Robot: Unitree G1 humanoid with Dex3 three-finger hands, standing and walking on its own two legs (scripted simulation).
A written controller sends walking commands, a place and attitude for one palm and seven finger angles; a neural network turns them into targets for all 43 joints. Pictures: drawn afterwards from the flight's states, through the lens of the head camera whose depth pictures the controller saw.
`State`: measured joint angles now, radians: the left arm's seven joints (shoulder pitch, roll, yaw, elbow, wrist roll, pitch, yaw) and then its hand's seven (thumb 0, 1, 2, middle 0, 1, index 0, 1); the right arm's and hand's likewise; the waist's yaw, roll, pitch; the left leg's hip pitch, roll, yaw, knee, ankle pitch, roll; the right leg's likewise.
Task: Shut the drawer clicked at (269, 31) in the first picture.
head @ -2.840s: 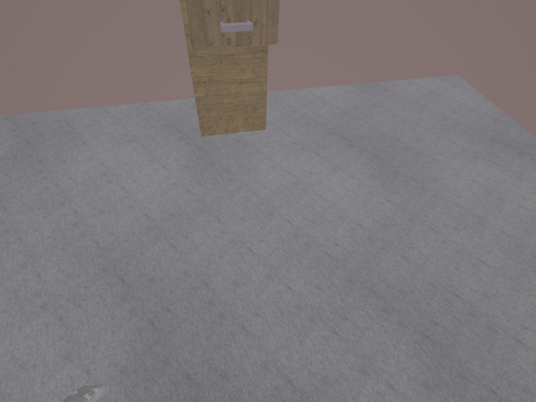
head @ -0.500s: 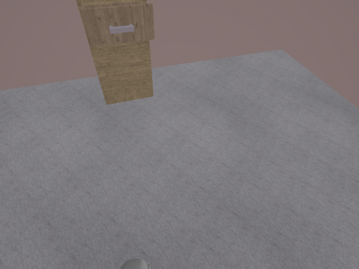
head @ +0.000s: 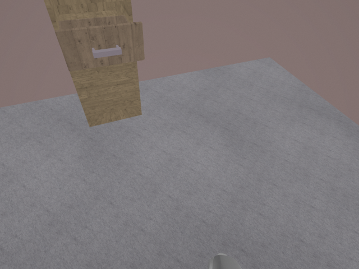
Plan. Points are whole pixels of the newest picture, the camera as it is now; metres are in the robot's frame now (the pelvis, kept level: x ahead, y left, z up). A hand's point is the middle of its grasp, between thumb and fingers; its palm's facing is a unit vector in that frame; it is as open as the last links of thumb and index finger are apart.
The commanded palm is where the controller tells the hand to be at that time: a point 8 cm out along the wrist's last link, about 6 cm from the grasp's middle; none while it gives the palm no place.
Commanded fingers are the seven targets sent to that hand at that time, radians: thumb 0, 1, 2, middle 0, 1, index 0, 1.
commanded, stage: walk to a spot facing it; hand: left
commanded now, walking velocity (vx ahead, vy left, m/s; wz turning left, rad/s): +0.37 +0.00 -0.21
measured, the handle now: (106, 50) +0.98 +0.38 -0.03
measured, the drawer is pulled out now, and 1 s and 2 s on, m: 0.29 0.29 0.29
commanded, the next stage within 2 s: turn to face it in 0.90 s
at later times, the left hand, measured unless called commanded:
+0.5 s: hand (139, 212) +0.30 +0.13 -0.17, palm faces -0.02 -0.97 -0.24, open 7.1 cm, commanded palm none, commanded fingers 0.00 0.90 0.90 -0.20 -0.30 -0.20 -0.30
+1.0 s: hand (138, 170) +0.45 +0.16 -0.18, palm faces -0.03 -0.99 -0.16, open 7.4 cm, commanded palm none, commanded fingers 0.00 0.90 0.90 -0.20 -0.30 -0.20 -0.30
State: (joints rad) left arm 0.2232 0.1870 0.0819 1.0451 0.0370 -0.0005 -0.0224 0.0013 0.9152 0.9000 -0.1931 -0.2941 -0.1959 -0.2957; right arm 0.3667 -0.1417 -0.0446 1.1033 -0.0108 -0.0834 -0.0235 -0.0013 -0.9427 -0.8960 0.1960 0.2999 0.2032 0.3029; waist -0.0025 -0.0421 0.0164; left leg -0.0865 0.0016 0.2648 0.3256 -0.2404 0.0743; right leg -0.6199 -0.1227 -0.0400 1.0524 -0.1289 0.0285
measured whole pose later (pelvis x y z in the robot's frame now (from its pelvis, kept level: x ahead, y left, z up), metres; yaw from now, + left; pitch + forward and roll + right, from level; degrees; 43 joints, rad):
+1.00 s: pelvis +0.44 -0.01 +0.00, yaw -8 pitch -1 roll +0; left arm 0.32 0.16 0.08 1.08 0.03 0.00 -0.02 0.00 0.91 0.90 -0.20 -0.29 -0.20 -0.30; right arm 0.23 -0.17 -0.05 1.02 -0.02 -0.07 -0.03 -0.01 -0.97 -0.90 0.20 0.30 0.21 0.30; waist 0.03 -0.03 0.04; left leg -0.18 0.06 0.26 0.44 -0.24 0.04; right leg -0.54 -0.11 -0.05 1.12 -0.27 0.00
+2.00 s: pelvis +0.56 -0.06 -0.02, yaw +16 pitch +0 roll +1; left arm 0.20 0.21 0.05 0.92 0.01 0.02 0.02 0.00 0.91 0.90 -0.20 -0.29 -0.20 -0.30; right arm 0.18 -0.24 -0.06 0.92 -0.01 0.05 0.01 0.01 -0.91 -0.90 0.20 0.30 0.20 0.30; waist -0.01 0.05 0.06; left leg -0.35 -0.04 -0.03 0.58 -0.24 0.01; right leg -0.26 -0.02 -0.05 0.56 -0.30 0.03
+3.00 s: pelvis +0.71 +0.00 -0.02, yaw +25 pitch -2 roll +0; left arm 0.11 0.15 0.04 1.01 0.01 -0.06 0.00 0.00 0.91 0.90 -0.20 -0.29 -0.20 -0.30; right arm 0.40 -0.15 -0.04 1.16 -0.01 0.00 -0.01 0.01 -0.91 -0.90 0.20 0.30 0.20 0.30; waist -0.04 0.04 0.08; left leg -0.32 0.07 0.04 1.17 -0.41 0.02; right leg -0.33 -0.02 -0.16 0.59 -0.23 -0.07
